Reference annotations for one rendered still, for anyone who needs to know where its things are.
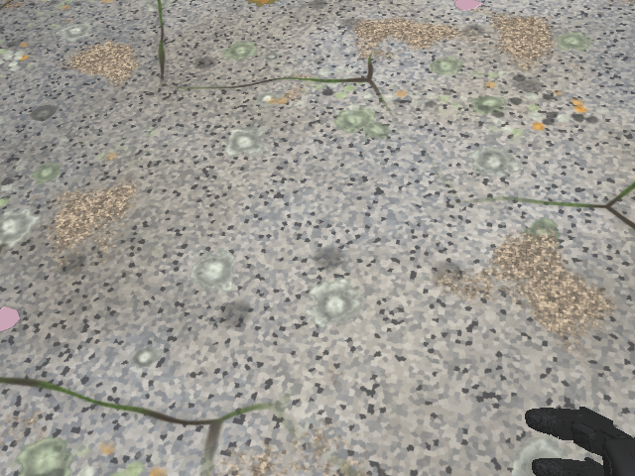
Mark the right robot hand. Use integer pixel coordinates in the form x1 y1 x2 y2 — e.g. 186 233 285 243
525 407 635 476

